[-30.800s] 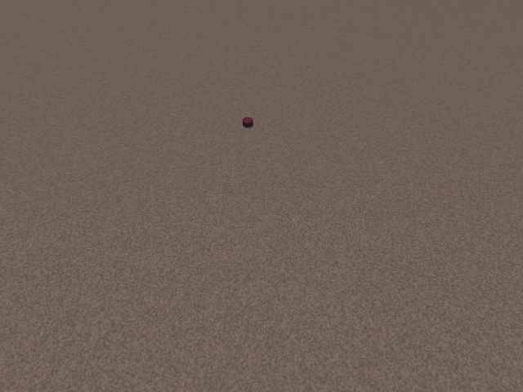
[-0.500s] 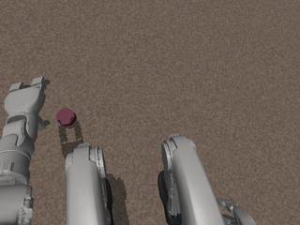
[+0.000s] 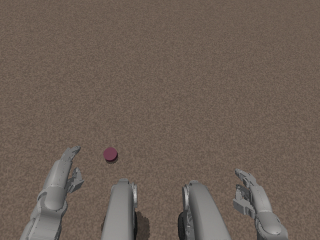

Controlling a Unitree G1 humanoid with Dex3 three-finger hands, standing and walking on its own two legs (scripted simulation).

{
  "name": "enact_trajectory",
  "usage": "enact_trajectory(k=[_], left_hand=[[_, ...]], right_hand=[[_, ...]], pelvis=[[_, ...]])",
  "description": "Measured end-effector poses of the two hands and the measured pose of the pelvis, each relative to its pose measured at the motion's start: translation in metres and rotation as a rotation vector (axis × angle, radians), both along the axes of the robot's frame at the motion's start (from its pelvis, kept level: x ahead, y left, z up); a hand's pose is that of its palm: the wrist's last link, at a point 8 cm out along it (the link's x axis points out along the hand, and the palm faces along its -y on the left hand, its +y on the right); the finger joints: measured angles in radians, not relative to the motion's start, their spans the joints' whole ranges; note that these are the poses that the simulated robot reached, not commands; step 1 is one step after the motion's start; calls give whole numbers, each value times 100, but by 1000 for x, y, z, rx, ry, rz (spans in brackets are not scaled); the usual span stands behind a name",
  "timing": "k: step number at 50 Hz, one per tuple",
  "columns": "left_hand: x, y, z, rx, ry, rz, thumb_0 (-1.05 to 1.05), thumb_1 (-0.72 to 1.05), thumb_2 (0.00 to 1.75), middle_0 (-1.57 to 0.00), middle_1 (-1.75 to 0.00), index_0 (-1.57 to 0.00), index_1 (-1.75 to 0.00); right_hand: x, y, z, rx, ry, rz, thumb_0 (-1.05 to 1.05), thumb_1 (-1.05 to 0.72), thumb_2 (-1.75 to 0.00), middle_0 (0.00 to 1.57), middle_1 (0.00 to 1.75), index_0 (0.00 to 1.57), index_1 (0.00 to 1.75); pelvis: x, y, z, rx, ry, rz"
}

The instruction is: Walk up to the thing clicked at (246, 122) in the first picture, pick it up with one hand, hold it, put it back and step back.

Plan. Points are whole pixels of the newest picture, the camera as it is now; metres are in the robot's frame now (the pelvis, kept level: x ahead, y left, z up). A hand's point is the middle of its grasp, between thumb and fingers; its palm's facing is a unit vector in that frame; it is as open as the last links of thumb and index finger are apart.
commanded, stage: home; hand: left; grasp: from above
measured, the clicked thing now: (110, 154) +0.48 +0.24 -0.54
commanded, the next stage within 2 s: none
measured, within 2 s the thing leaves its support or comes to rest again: neither
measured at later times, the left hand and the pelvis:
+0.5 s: hand (59, 185) +0.23 +0.18 +0.11, palm faces +0.12 -0.97 -0.21, open 7.4 cm; pelvis +0.07 +0.00 +0.16, yaw +3 degrees
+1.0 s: hand (56, 196) +0.22 +0.18 +0.12, palm faces +0.12 -0.97 -0.20, open 7.4 cm; pelvis +0.07 -0.01 +0.16, yaw +4 degrees
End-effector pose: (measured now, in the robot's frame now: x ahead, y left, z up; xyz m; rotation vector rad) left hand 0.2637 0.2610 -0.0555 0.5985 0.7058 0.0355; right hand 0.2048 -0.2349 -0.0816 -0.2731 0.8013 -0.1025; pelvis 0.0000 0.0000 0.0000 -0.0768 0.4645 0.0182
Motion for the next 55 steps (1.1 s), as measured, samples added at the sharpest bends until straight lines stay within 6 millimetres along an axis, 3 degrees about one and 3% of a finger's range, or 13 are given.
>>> enact_trajectory(k=[7,15,21,25,30,38,55], left_hand=[[-21,-11,60,-159,31,150,1,90,90,-21,-30,-21,-30],[-36,-21,124,-285,66,285,1,90,90,-21,-30,-20,-30],[-45,-27,171,-340,50,323,1,91,90,-21,-30,-20,-30],[-50,-29,192,-349,35,323,1,91,90,-21,-30,-20,-30],[-57,-29,202,-353,32,324,1,91,90,-21,-30,-20,-30],[-65,-30,197,-364,51,333,1,91,90,-21,-30,-20,-30],[-68,-30,198,-359,43,322,1,91,90,-20,-30,-20,-30]], right_hand=[[5,9,58,21,-51,-28,1,-91,-90,20,30,20,30],[-3,5,119,-9,-69,-85,1,-91,-90,21,30,20,30],[-1,-2,158,-36,-120,-121,1,-91,-90,20,30,20,30],[8,-4,175,-43,-173,-122,1,-91,-90,20,30,20,30],[23,-3,188,-41,-234,-100,1,-91,-90,20,30,20,30],[38,1,197,-40,-284,-50,1,-91,-90,20,30,20,30],[18,1,188,-41,-234,-54,1,-91,-90,21,30,21,30]], pelvis=[[19,-2,54,10,-67,15],[45,-4,112,19,-150,33],[63,-3,144,27,-212,40],[70,-3,156,32,-242,45],[75,-3,162,39,-268,49],[73,-5,163,45,-291,55],[67,-5,164,45,-304,54]])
